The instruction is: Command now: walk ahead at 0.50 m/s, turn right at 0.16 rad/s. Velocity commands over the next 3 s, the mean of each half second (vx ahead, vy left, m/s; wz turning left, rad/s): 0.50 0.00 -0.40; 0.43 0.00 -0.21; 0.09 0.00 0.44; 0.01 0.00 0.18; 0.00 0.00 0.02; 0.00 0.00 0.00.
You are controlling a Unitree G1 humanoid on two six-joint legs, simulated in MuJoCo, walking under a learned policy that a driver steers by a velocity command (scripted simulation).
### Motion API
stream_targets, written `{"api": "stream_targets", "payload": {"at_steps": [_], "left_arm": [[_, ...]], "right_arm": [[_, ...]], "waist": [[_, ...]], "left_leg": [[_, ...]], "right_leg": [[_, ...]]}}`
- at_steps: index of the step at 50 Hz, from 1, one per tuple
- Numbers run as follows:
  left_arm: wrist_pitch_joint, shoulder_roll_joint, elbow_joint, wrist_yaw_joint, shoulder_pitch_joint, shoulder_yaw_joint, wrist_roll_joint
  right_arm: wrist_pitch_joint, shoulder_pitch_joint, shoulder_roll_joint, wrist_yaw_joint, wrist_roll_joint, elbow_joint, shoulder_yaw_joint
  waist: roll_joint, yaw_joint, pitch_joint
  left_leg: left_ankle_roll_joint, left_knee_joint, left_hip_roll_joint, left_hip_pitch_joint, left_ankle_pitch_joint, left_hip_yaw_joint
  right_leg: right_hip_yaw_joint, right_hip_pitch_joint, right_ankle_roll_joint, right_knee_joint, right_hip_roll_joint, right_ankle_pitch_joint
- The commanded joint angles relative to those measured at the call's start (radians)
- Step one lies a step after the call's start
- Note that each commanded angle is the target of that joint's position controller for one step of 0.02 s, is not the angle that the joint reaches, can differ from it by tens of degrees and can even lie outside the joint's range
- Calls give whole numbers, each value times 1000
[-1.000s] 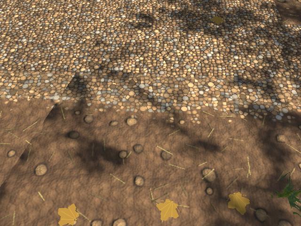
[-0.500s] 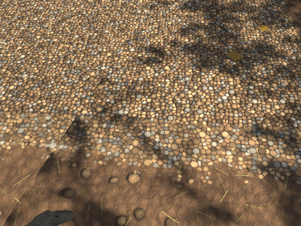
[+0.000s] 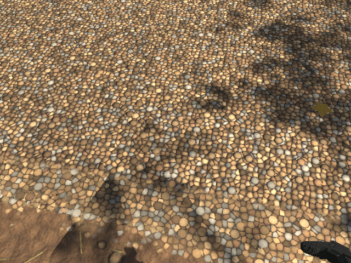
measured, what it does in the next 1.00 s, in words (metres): walks ahead, turning right: right foot, then left foot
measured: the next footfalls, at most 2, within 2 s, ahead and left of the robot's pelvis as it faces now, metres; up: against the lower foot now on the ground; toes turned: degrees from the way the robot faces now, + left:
right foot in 0.50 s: +0.39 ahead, -0.17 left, +0.00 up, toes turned -18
left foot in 1.00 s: +0.74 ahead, -0.09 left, +0.00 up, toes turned -19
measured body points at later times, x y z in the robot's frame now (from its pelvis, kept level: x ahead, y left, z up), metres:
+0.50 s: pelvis +0.26 -0.04 -0.01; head +0.29 -0.06 +0.44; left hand +0.52 +0.14 -0.10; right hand +0.21 -0.33 -0.14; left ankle +0.10 +0.10 -0.72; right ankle +0.36 -0.16 -0.73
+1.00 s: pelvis +0.53 -0.12 +0.00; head +0.56 -0.13 +0.45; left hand +0.68 +0.13 -0.12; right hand +0.63 -0.41 -0.10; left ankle +0.70 -0.07 -0.72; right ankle +0.36 -0.16 -0.72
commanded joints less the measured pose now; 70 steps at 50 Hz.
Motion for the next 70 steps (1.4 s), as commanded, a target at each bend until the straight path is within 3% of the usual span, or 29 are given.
{"api": "stream_targets", "payload": {"at_steps": [1,3,4,7,14,18,22,24,25,26,27,28,29,30,31,35,42,46,49,50,51,52,53,55,57,59,63,66,70], "left_arm": [[-43,140,-101,-6,-41,23,-31],[-31,117,-111,3,-107,27,-12],[-17,102,-107,3,-71,29,-13],[14,58,-100,7,-58,28,-16],[11,24,-160,-19,-225,21,-1],[12,10,-225,-41,-352,10,-1],[17,43,-270,-61,-348,25,-2],[21,103,-237,-58,-169,61,-7],[25,169,-194,-43,0,96,-7],[31,289,-176,-21,76,126,-10],[16,288,-210,-26,64,112,-6],[7,207,-210,-30,56,88,3],[-1,169,-211,-29,7,78,0],[-3,127,-222,-28,-69,64,-3],[-4,86,-238,-24,-125,49,6],[-17,106,-232,-9,-126,50,14],[-16,124,-178,9,-46,45,13],[-3,122,-144,16,-38,41,23],[12,140,-155,30,-111,47,17],[15,128,-175,37,-96,41,31],[5,58,-195,34,33,19,48],[-2,67,-184,20,70,9,42],[2,126,-191,12,11,22,14],[29,131,-218,26,-121,29,16],[56,117,-236,40,-122,33,26],[57,81,-231,49,-95,25,30],[57,76,-237,54,-128,24,30],[54,74,-255,51,-176,25,25],[26,81,-260,35,-170,32,13]], "right_arm": [[5,335,-166,-15,1,25,-56],[-2,211,-114,-13,-10,18,-40],[-10,183,-107,-13,-17,21,-38],[-29,161,-103,-13,-17,43,-44],[-20,202,-145,-40,-15,91,-57],[3,274,-172,-47,-1,127,-69],[34,263,-212,-54,17,132,-82],[51,234,-233,-63,22,123,-87],[50,229,-222,-67,20,115,-80],[31,297,-110,-58,-20,71,-46],[-14,288,-76,-42,-8,42,-23],[-43,160,-154,-27,35,17,-43],[-58,121,-151,-24,43,2,-40],[-59,133,-147,-31,22,22,-42],[-48,151,-156,-36,3,36,-50],[-4,172,-116,-35,-8,38,-46],[-12,-27,-76,-13,3,-7,-22],[-21,-25,-95,14,2,-15,-26],[-22,165,-167,21,-9,29,-58],[-22,247,-228,15,-16,36,-75],[-14,270,-297,9,-34,14,-81],[-3,290,-232,9,-20,13,-65],[12,235,-204,4,-3,-14,-62],[43,143,-162,-10,7,-40,-48],[58,107,-169,-18,-8,-54,-50],[67,100,-184,-26,-16,-66,-59],[88,106,-208,-50,4,-84,-75],[107,106,-205,-57,7,-94,-77],[126,119,-197,-59,10,-104,-78]], "waist": [[148,-186,-235],[63,-122,-88],[116,-84,-78],[93,-54,-36],[55,-96,18],[39,-145,63],[84,-104,25],[104,6,-81],[67,89,-168],[-171,45,-259],[-201,18,-407],[-98,68,-326],[-66,42,-211],[2,-11,-140],[-1,-48,-98],[-34,-85,-65],[-65,2,-2],[-74,-3,-23],[-72,-116,-113],[10,-140,-201],[226,-75,-328],[254,-94,-462],[156,-109,-404],[5,-96,-192],[60,-49,-118],[113,-37,-128],[113,-55,-191],[143,-73,-161],[172,-72,-148]], "left_leg": [[211,-232,367,737,-186,-547],[173,-312,291,481,-70,-356],[172,-344,281,406,-29,-303],[170,-414,260,323,65,-171],[127,-441,224,374,192,67],[121,-409,268,506,231,112],[86,-249,293,608,630,159],[54,15,266,580,875,192],[14,256,223,431,746,207],[-48,628,102,7,34,194],[-65,840,-56,-235,-491,-40],[-39,865,5,-346,-421,-129],[-18,795,48,-359,-330,-119],[-19,703,95,-295,-263,-110],[-26,639,125,-219,-213,-104],[-73,492,137,-128,-112,-76],[-63,51,74,-87,287,-31],[-4,-26,37,-67,234,-35],[48,-95,-34,134,191,-1],[89,-73,52,326,515,-108],[280,-21,303,663,853,-461],[373,-95,378,780,823,-671],[334,-117,334,700,569,-601],[257,-200,252,404,260,-463],[225,-262,191,196,126,-427],[218,-266,148,140,172,-376],[198,-247,130,155,52,-394],[176,-253,111,141,-127,-442],[152,-201,103,194,-95,-517]], "right_leg": [[93,-645,-28,498,-37,0],[64,-580,-21,410,-107,145],[73,-516,-15,387,-133,187],[79,-497,4,342,-142,253],[27,-536,13,10,-121,571],[-29,-579,-13,-116,-109,539],[-117,-486,-71,-158,-40,352],[-165,-238,-122,-194,43,306],[-116,41,-164,-259,55,369],[314,418,-299,-262,-196,367],[797,580,-442,-447,-349,221],[689,542,-375,-495,-322,228],[545,406,-334,-494,-284,285],[423,248,-296,-499,-244,379],[341,127,-277,-525,-214,472],[207,-50,-274,-589,-170,655],[72,-20,-189,-593,-132,653],[53,111,-151,-481,-181,816],[9,153,-91,-222,-143,1042],[-33,56,-41,9,-77,864],[-59,-290,43,414,71,220],[60,-430,63,563,113,-172],[109,-486,58,620,50,-121],[68,-516,56,526,-10,-12],[59,-413,53,374,-29,39],[35,-357,66,246,-10,64],[55,-326,93,102,4,178],[63,-308,95,4,17,198],[57,-228,68,-209,37,206]]}}
Over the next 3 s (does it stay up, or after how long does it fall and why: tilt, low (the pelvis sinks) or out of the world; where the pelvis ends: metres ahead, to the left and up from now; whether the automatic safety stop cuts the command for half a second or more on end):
stays up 0.63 -0.15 0.01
